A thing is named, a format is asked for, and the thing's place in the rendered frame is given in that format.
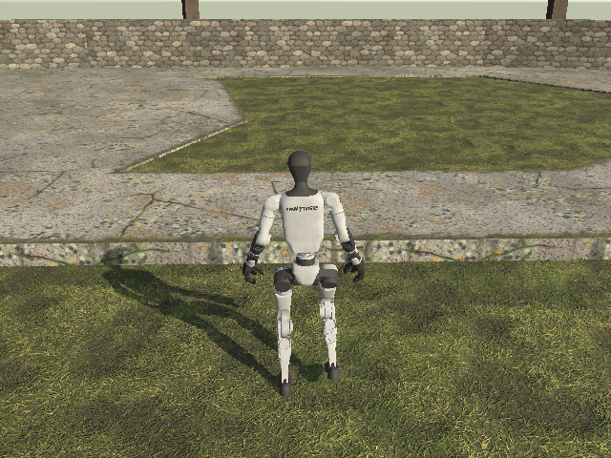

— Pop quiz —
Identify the right robot upper arm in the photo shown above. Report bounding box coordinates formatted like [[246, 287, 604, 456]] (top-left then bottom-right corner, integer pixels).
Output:
[[322, 191, 350, 243]]

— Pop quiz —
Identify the left robot foot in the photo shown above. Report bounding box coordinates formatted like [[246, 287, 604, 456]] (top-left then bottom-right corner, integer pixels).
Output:
[[278, 372, 292, 397]]

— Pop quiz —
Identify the robot torso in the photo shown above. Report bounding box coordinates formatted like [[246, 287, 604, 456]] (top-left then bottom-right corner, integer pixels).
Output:
[[281, 187, 325, 286]]

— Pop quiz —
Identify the left robot upper arm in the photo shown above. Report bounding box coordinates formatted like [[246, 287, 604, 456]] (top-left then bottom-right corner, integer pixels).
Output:
[[255, 194, 282, 246]]

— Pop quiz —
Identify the robot left forearm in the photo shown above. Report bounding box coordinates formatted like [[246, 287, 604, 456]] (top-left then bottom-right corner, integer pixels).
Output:
[[245, 231, 264, 267]]

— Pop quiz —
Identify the robot right forearm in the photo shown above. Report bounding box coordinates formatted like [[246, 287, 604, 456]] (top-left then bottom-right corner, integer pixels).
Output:
[[341, 228, 362, 265]]

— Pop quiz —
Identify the robot left hand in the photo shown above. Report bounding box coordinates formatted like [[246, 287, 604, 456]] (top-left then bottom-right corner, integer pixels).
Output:
[[242, 262, 263, 284]]

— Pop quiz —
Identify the robot right hand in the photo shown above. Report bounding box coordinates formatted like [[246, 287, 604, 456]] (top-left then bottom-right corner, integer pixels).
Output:
[[344, 260, 366, 282]]

